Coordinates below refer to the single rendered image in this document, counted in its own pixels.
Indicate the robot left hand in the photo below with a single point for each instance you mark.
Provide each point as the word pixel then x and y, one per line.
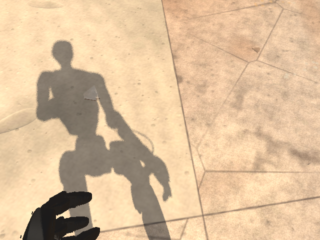
pixel 43 224

